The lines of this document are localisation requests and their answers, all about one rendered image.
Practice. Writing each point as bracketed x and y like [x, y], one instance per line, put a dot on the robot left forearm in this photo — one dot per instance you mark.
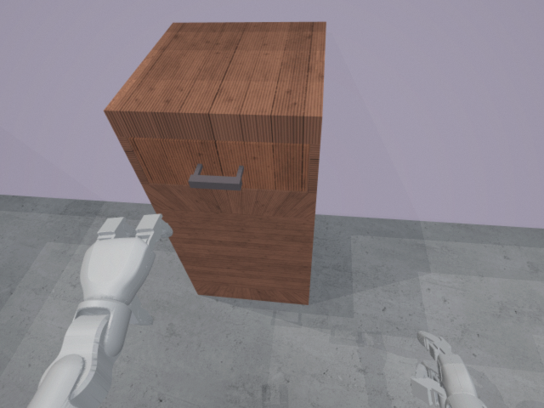
[81, 375]

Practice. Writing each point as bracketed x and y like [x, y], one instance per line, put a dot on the drawer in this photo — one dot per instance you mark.
[267, 166]

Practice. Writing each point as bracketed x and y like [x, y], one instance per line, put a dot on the cabinet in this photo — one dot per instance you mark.
[233, 81]

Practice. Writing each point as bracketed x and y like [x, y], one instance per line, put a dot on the left robot hand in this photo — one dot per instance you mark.
[117, 264]

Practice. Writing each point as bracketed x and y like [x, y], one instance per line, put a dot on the handle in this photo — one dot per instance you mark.
[215, 182]

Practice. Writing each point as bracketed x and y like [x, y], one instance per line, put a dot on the right robot hand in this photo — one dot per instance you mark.
[434, 384]

